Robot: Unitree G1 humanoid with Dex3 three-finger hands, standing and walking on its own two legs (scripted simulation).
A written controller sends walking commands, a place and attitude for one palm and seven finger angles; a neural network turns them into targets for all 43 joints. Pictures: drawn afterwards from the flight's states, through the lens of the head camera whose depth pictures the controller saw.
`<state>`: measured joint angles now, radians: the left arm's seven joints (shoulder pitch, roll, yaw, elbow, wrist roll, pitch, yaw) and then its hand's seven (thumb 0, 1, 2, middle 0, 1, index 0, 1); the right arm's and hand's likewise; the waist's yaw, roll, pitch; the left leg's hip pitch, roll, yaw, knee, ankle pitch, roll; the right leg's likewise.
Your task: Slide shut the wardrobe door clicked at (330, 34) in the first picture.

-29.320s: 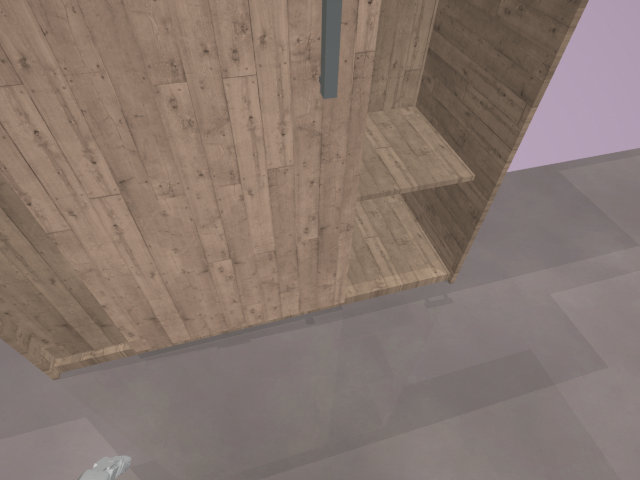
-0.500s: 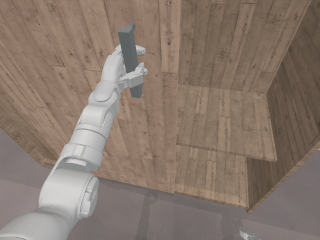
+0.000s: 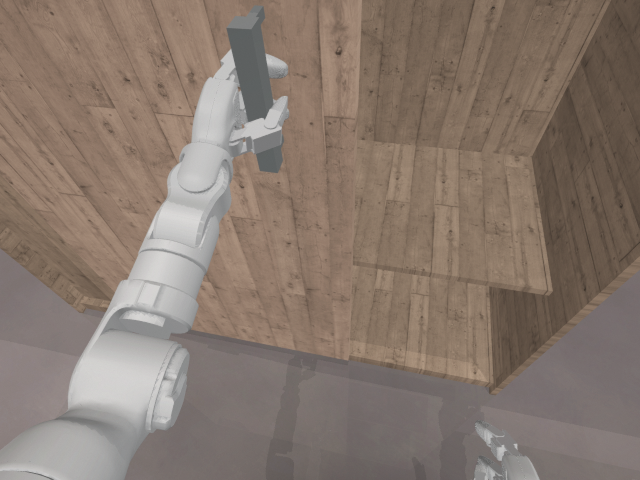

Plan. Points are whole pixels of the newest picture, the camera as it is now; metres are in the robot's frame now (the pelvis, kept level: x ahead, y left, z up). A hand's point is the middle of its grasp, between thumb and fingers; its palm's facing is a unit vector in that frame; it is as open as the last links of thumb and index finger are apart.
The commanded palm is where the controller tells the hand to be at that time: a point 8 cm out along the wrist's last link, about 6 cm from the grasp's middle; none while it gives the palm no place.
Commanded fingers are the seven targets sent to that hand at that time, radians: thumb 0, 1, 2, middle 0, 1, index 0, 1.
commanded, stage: step sideways, sliding the door along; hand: left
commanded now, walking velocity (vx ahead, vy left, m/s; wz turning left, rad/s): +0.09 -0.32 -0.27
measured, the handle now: (264, 96) +0.50 +0.09 +0.21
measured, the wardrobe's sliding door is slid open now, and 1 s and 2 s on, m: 0.43 0.34 0.00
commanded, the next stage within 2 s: none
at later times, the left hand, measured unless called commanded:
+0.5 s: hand (288, 125) +0.46 +0.06 +0.20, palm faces +0.19 -0.98 -0.09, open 6.5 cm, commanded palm +0.43 +0.03 +0.21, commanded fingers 0.00 0.90 0.90 -0.45 -1.40 -0.45 -1.40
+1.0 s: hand (363, 129) +0.45 -0.03 +0.20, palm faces +0.38 -0.92 -0.08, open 7.0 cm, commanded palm +0.42 -0.06 +0.20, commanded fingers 0.00 0.90 0.90 -0.45 -1.40 -0.45 -1.40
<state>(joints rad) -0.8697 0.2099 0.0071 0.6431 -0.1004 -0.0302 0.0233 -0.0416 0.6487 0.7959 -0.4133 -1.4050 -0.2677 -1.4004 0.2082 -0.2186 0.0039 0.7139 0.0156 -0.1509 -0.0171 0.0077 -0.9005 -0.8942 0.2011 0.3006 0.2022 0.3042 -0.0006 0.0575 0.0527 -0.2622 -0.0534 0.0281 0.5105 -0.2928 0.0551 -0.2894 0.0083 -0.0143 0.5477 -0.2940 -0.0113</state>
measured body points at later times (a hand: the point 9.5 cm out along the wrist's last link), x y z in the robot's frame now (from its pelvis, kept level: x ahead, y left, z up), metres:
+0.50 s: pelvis +0.00 -0.11 -0.01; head +0.10 -0.10 +0.42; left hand +0.44 +0.11 +0.20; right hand +0.17 -0.35 -0.13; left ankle +0.00 +0.04 -0.74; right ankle +0.01 -0.16 -0.71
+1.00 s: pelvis +0.07 -0.24 -0.01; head +0.17 -0.25 +0.43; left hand +0.43 +0.02 +0.20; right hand +0.31 -0.45 -0.11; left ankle +0.07 -0.04 -0.73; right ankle +0.10 -0.35 -0.71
